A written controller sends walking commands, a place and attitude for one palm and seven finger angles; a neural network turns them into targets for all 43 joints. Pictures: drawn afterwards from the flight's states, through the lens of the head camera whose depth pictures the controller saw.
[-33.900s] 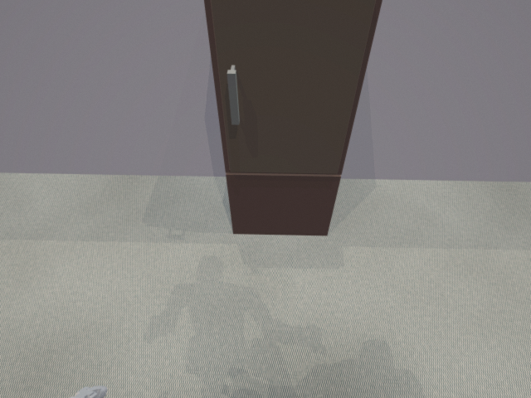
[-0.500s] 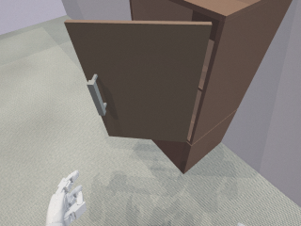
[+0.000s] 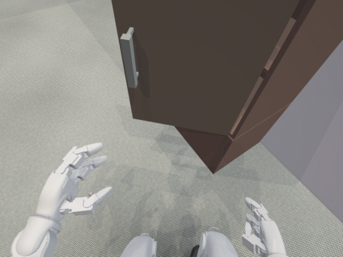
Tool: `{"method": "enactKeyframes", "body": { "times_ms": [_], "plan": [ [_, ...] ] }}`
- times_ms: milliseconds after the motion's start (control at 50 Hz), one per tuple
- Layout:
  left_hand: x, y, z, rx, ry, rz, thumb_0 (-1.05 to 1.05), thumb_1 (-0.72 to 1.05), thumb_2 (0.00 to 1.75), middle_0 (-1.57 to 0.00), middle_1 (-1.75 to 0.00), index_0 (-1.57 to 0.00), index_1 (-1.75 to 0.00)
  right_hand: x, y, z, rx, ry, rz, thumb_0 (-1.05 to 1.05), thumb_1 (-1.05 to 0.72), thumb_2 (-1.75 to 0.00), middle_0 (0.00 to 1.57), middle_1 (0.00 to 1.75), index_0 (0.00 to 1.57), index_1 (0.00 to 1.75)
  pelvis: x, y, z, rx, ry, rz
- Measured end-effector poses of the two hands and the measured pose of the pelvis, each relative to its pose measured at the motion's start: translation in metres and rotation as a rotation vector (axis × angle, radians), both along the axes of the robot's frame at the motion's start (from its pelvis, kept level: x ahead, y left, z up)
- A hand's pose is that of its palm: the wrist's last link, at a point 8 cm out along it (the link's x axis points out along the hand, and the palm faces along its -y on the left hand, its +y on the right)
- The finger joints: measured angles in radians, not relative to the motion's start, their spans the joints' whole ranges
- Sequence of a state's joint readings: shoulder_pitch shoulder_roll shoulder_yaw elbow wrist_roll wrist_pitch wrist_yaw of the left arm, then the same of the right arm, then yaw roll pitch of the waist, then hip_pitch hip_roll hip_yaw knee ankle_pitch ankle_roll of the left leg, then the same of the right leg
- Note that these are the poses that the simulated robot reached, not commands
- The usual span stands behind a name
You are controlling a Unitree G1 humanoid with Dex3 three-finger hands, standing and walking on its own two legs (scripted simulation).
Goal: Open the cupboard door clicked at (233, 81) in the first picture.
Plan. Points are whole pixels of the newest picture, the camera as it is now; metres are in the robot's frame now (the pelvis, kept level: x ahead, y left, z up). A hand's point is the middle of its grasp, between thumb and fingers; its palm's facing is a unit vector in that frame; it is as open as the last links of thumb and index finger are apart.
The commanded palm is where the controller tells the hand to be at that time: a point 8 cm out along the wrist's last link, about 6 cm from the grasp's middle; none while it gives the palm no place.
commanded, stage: raise the hand with hooked fingers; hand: left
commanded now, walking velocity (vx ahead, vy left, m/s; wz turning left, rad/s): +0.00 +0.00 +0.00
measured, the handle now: (132, 59) +0.60 +0.17 +0.07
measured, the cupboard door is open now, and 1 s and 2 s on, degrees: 45 45 45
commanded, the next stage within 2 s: move the hooked fingers beside the handle in 1.44 s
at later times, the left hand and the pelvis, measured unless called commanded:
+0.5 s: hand (67, 167) +0.27 +0.24 +0.06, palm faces -0.08 -1.00 -0.05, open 12.9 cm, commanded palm +0.25 +0.29 +0.08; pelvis +0.02 +0.01 +0.02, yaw +0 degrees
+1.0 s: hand (57, 139) +0.32 +0.26 +0.10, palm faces -0.07 -1.00 -0.04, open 14.0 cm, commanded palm +0.29 +0.31 +0.10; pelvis +0.02 -0.01 +0.03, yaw -1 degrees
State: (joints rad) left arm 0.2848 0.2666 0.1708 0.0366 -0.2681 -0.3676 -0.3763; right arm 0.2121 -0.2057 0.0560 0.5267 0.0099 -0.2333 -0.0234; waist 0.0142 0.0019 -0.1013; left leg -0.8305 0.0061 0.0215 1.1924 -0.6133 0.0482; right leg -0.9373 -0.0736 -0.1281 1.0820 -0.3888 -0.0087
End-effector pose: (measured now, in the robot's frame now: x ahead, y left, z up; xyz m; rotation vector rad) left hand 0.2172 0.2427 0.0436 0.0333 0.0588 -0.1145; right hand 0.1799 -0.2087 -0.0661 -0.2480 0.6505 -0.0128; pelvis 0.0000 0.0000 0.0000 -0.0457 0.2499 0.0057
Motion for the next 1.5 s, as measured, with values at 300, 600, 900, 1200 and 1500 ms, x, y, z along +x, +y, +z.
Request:
{"method": "enactKeyframes", "body": {
  "times_ms": [300,600,900,1200,1500],
  "plan": [
    [0.023,0.035,0.013,0.017,0.027,0.029,0.0,-0.02,0.51,-0.26,-0.89,-0.26,-0.89,-0.029,-0.02,0.013,-0.083,0.068,-0.083,0.02,-0.9,-0.9,0.2,0.3,0.21,0.3,0.011,0.017,0.012,-0.004,0.01,-0.011],
    [0.046,0.059,0.033,0.026,0.003,0.042,-0.01,-0.36,0.36,-0.29,-1.11,-0.29,-1.12,0.012,-0.025,0.037,-0.095,-0.006,-0.042,0.02,-0.9,-0.9,0.2,0.3,0.2,0.3,0.024,0.008,0.024,-0.012,-0.007,-0.002],
    [0.074,0.074,0.053,0.021,-0.008,0.038,-0.01,-0.49,0.3,-0.3,-1.19,-0.3,-1.2,-0.012,-0.038,0.027,-0.072,0.078,-0.066,0.02,-0.9,-0.9,0.2,0.3,0.21,0.3,0.024,-0.004,0.031,0.0,-0.017,-0.011],
    [0.082,0.067,0.048,-0.004,0.0,0.025,-0.02,-0.5,0.3,-0.3,-1.2,-0.3,-1.2,-0.039,-0.062,0.032,-0.107,0.113,-0.122,0.02,-0.9,-0.9,0.2,0.3,0.2,0.3,0.019,-0.01,0.034,0.011,-0.018,-0.029],
    [0.074,0.073,0.054,0.005,-0.01,0.035,-0.02,-0.5,0.3,-0.3,-1.2,-0.3,-1.2,-0.03,-0.046,0.03,-0.077,0.082,-0.092,0.02,-0.9,-0.9,0.2,0.3,0.2,0.3,0.016,-0.007,0.034,0.01,-0.029,-0.021]
  ]
}}
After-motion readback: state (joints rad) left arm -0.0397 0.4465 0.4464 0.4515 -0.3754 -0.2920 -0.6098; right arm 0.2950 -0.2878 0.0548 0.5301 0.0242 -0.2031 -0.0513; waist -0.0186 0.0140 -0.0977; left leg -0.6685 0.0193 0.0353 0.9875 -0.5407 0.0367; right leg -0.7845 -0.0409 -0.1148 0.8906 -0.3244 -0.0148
